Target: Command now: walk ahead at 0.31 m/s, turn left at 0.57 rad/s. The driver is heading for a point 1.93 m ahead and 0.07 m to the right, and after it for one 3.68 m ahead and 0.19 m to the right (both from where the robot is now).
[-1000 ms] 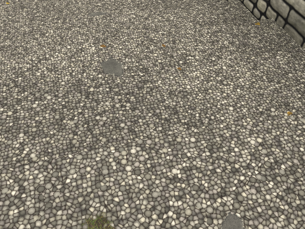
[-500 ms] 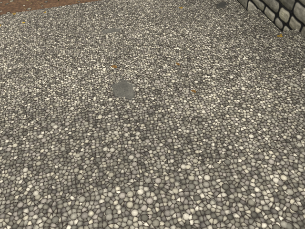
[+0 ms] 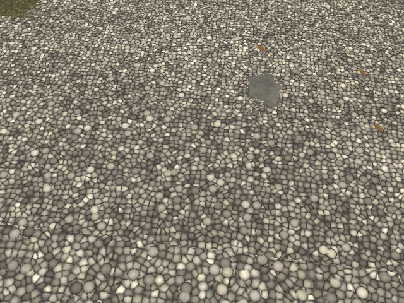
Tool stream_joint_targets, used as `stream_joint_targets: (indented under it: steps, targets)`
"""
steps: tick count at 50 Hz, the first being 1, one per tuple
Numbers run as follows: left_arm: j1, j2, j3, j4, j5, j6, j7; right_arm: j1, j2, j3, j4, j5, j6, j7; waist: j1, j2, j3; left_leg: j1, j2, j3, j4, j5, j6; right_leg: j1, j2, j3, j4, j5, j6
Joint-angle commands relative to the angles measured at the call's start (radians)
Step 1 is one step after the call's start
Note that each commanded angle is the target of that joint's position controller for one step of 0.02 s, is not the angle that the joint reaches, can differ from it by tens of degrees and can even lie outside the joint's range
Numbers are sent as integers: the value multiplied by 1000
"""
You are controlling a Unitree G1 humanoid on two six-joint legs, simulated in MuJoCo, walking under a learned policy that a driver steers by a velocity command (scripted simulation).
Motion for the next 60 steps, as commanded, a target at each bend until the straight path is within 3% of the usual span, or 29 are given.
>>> stream_joint_targets:
  steps: [1, 2, 3, 7, 10, 12, 14, 15, 16, 17, 18, 19, 23, 27, 30, 31, 32, 33, 34, 37, 39, 47, 50, 51, 53, 54, 56, 58, 60]
  targets:
    - [-43, 141, 25, -130, 40, -19, -5, 251, -179, -39, -11, 16, 5, -54, -106, -12, -313, 597, 504, -547, -107, 614, 276, -561, -39, 96, -131, 254, 29]
    - [-70, 151, 34, -138, 41, 5, -6, 162, -156, -24, -33, 21, -9, -55, -45, -75, -180, 291, 434, -445, -180, 718, 246, -393, -51, 100, -368, 305, 71]
    - [-84, 127, 31, -148, 37, 25, -6, 149, -166, -26, -26, 15, -15, -48, -23, -45, -150, 130, 367, -388, -192, 779, 232, -239, -38, 87, -508, 307, 87]
    - [-77, 62, 11, -166, 6, 22, -10, 131, -146, -30, -31, 22, -26, -25, -14, 57, -259, 92, 209, -255, -107, 927, 140, -19, 29, 64, -847, 540, 39]
    - [-167, 81, 16, -197, 10, 21, -3, 173, -134, -30, -36, 33, -7, -21, -52, 67, -249, 112, 205, -302, -75, 773, 97, 13, 60, 71, -941, 564, 24]
    - [-191, 90, 22, -208, 13, 22, -9, 191, -130, -29, -36, 21, 10, -22, -64, 79, -188, 99, 221, -362, -62, 613, 79, 31, 68, 78, -1013, 515, 6]
    - [-132, 91, 27, -198, 20, 7, -14, 171, -130, -28, -46, 24, 14, -28, -18, 66, -140, 38, 189, -393, 11, 402, 37, 155, 65, 93, -1193, 594, -22]
    - [-109, 137, 33, -200, 31, -5, -12, 208, -97, -21, -58, 28, 12, -32, -26, -43, -159, -7, 111, -343, 130, 229, -9, 245, -52, 208, -1263, 860, -53]
    - [-99, 214, 52, -222, 26, 1, -17, 343, -47, -16, -57, 35, 17, -42, -67, -273, -257, -76, -48, -183, 410, -323, -51, 363, -320, 447, -1281, 1228, -196]
    - [-78, 192, 49, -221, 0, 19, -19, 321, -119, -30, -63, 16, 36, -45, -35, -247, -318, -157, -71, -138, 572, -519, -65, 359, -368, 586, -1335, 1178, -298]
    - [-98, 155, 39, -228, -2, 28, -17, 264, -132, -37, -64, 4, 48, -41, -35, -107, -264, -168, -42, -193, 650, -448, -75, 295, -314, 540, -1365, 992, -294]
    - [-165, 125, 31, -231, 4, 36, -14, 228, -110, -33, -69, 5, 56, -37, -59, -68, -204, -163, -17, -199, 647, -374, -89, 223, -253, 455, -1392, 835, -256]
    - [-281, 96, 27, -230, 26, 46, -21, 257, -67, -8, -46, 20, 87, -15, -106, -138, -176, 13, 11, -119, 425, -261, -138, 70, -92, 208, -1451, 656, -156]
    - [-232, 133, 41, -193, 16, 58, -37, 179, -61, 14, -57, 22, 93, -9, -57, -164, -202, 114, 32, -76, 165, -237, -124, 97, -107, 243, -1486, 403, -157]
    - [-224, 148, 47, -178, 3, 82, -43, 229, -64, 22, -24, 19, 82, -10, -84, -134, -177, 277, 40, -50, -107, -73, -71, 12, -104, 258, -1498, 245, -101]
    - [-198, 139, 47, -167, 3, 84, -46, 219, -79, 26, -27, 7, 71, -13, -78, -94, -148, 316, 86, -124, -186, -47, -48, -43, -89, 247, -1494, 219, -50]
    - [-182, 104, 40, -172, -7, 81, -54, 207, -134, 22, -39, -7, 56, -17, -57, 31, -144, 285, 231, -320, -267, -178, -14, -64, -23, 180, -1417, 248, 5]
    - [-216, 73, 32, -169, -20, 78, -61, 148, -119, 31, -28, 5, 44, -17, -34, 147, -95, 38, 303, -401, -351, -329, 3, 97, 49, 92, -1374, 399, 25]
    - [-223, 73, 29, -151, -14, 74, -64, 82, -79, 44, -38, 5, 32, -18, -15, 135, -65, -40, 278, -374, -377, -367, -29, 203, 41, 99, -1360, 492, 27]
    - [-159, 97, 33, -89, 10, 57, -64, 108, -95, 42, 4, 12, 11, -35, -6, 130, -84, 2, 211, -283, -354, -276, -76, 262, 23, 115, -1364, 559, 18]
    - [-170, 113, 35, -78, 4, 50, -63, 125, -105, 33, 11, 16, 11, -44, -22, 90, -69, 60, 197, -248, -325, -230, -68, 184, 28, 130, -1351, 532, 4]
    - [-165, 100, 44, -111, 18, 58, -63, 155, -140, -16, -10, 3, 40, -77, -43, 95, -58, 104, 320, -216, -188, -62, 43, -24, 96, 93, -1083, 409, -55]
    - [-134, 107, 50, -127, 19, 59, -67, 125, -134, -23, -37, 4, 43, -76, -30, 57, -78, 68, 316, -161, -75, 39, 30, 14, 81, 117, -1090, 463, -89]
    - [-118, 137, 57, -128, 16, 56, -64, 131, -135, -27, -48, 3, 48, -71, -37, -24, -79, 60, 244, -85, 16, -2, -10, 23, 46, 202, -1164, 619, -103]
    - [-8, 248, 87, -122, 19, 53, -56, 108, -101, -25, -92, 16, 60, -62, 6, -267, -186, -122, -22, 5, 415, -396, -102, 227, -175, 707, -1417, 804, -248]
    - [3, 268, 92, -130, 10, 51, -51, 115, -85, -13, -94, 16, 62, -53, -2, -196, -239, -196, 4, -118, 562, -460, -91, 316, -197, 755, -1440, 702, -285]
    - [-109, 225, 88, -165, 9, 63, -33, 94, -85, -8, -96, 21, 52, -45, -43, -73, -216, -215, 61, -154, 595, -325, -89, 258, -137, 619, -1427, 587, -249]
    - [-179, 176, 79, -186, 9, 76, -31, 84, -96, -4, -97, 10, 48, -49, -55, -92, -210, -151, 75, -125, 466, -245, -111, 204, -49, 484, -1440, 570, -194]
    - [-155, 178, 82, -182, 6, 87, -36, 89, -91, 2, -103, 14, 56, -46, -40, -107, -221, -106, 53, -110, 391, -239, -133, 190, -24, 468, -1447, 531, -191]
